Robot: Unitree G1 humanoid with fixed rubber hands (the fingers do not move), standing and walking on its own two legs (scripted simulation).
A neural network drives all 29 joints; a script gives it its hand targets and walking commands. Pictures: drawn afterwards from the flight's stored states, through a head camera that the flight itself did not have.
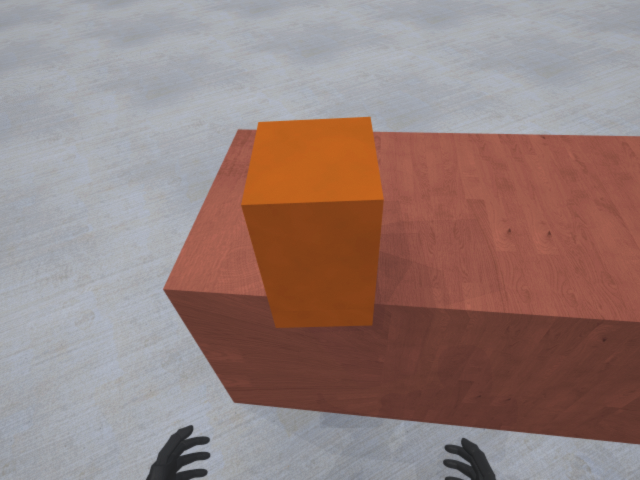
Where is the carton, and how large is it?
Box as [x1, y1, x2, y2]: [241, 117, 383, 327]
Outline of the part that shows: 370,117 258,122 241,206 276,327 370,325 372,322 383,198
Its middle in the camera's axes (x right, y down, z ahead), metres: +0.00 -0.02 +0.63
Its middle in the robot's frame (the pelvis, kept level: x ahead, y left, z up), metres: +0.51 +0.05 +0.01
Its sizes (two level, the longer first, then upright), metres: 0.188 0.172 0.298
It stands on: a pedestal, 0.63 m high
